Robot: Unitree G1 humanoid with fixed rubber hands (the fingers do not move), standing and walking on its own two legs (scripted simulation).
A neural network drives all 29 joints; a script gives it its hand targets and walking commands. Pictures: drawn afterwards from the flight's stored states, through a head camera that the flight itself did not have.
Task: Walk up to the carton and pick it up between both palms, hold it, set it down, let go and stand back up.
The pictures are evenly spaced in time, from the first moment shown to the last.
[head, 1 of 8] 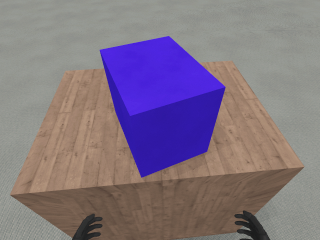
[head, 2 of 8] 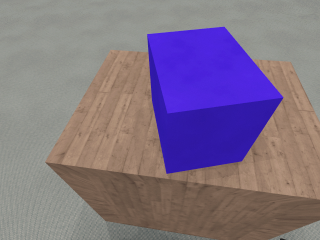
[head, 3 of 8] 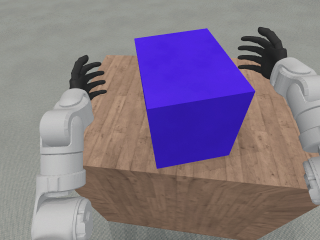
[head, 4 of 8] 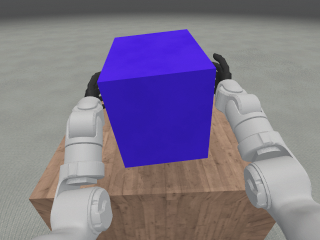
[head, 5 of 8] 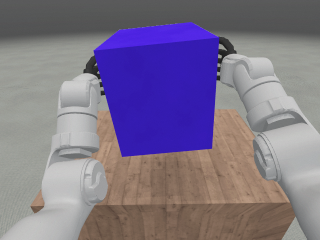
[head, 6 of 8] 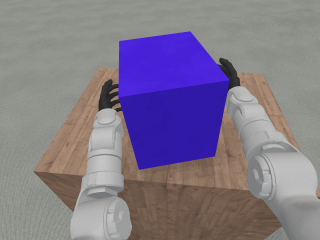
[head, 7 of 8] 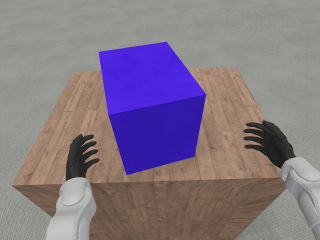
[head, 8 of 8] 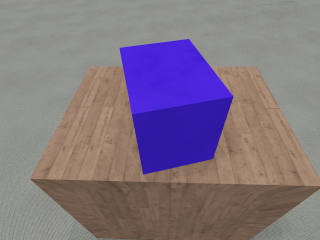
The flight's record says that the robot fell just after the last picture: no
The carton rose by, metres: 0.24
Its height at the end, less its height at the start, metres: +0.00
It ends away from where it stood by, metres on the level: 0.02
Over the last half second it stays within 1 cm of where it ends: yes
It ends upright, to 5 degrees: yes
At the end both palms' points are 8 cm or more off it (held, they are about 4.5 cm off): yes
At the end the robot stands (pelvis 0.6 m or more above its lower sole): yes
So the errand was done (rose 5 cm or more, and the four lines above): yes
